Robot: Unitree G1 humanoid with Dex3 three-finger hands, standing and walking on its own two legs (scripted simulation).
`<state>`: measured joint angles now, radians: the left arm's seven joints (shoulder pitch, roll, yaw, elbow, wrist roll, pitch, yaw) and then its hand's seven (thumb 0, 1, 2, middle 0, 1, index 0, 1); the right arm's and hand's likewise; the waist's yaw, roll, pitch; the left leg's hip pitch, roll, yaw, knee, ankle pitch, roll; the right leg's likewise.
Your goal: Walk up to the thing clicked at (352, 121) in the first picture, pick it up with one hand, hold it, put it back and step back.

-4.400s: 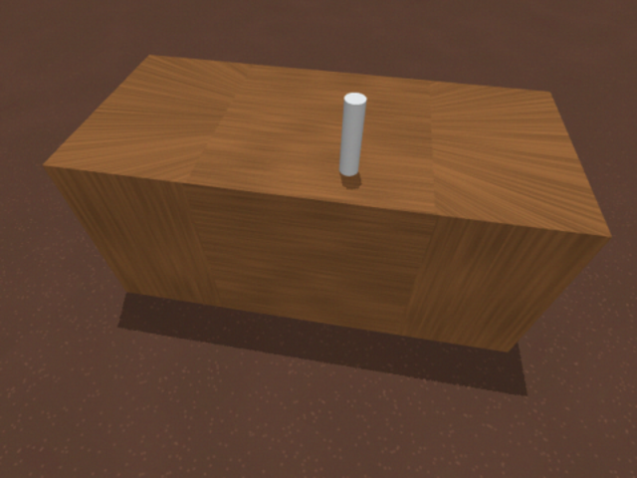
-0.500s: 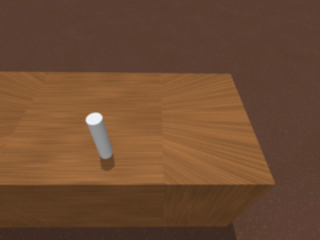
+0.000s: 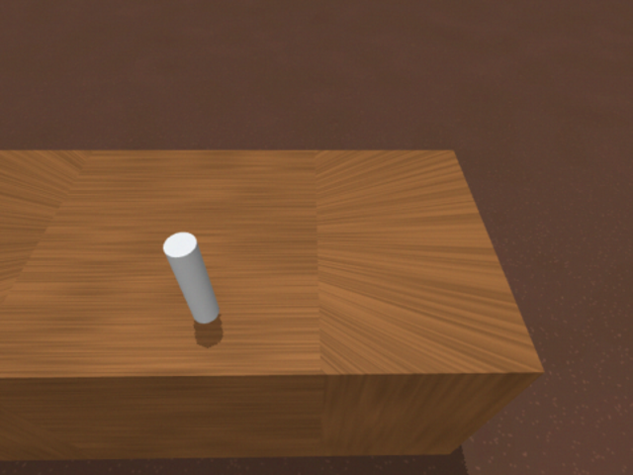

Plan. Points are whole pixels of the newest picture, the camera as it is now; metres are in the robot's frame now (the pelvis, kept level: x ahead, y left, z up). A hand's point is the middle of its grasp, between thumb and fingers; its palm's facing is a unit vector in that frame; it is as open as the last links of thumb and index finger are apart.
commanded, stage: stand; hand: left
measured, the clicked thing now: (194, 282) +0.43 +0.22 -0.08
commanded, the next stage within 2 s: rise first in 1.42 s
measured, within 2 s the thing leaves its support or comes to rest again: neither
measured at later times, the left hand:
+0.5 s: hand out of the picture +0.07 +0.25 -0.16, palm faces -0.03 -0.94 -0.34, open 7.4 cm
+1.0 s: hand out of the picture +0.07 +0.25 -0.16, palm faces -0.03 -0.94 -0.34, open 7.4 cm
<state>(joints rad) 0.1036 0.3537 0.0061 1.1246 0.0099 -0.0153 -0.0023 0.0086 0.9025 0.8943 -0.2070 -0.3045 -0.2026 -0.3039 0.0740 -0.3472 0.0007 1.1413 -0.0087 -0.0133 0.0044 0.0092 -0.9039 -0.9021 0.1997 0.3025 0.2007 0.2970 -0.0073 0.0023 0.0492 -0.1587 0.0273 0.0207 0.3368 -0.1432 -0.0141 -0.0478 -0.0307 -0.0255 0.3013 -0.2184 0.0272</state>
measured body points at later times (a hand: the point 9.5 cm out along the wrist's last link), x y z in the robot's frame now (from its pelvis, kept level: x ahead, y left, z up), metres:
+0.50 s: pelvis +0.00 +0.00 +0.00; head +0.01 +0.00 +0.45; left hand +0.07 +0.30 -0.13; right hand +0.08 -0.30 -0.13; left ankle +0.03 +0.13 -0.75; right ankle -0.03 -0.13 -0.75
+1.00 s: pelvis +0.00 +0.00 +0.00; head +0.02 +0.00 +0.45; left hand +0.07 +0.30 -0.13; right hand +0.08 -0.30 -0.13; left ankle +0.03 +0.13 -0.75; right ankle -0.03 -0.13 -0.75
